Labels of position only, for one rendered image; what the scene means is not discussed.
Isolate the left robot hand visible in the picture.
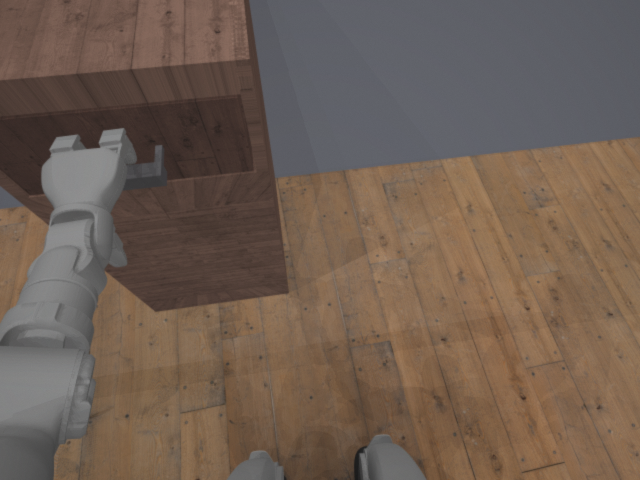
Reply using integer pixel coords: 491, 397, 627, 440
41, 128, 137, 267

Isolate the left robot thigh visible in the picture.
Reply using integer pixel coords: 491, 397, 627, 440
227, 458, 284, 480

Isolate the handle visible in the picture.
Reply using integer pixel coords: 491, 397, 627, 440
123, 145, 167, 191

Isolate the robot left upper arm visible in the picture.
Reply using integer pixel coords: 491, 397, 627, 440
0, 346, 96, 480

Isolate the left robot forearm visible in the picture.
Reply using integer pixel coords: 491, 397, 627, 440
0, 203, 113, 354

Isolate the right robot shin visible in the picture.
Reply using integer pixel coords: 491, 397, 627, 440
366, 434, 393, 450

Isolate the cabinet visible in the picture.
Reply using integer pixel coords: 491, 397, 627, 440
0, 0, 289, 312

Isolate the drawer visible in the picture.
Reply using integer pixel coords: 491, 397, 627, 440
0, 94, 254, 195

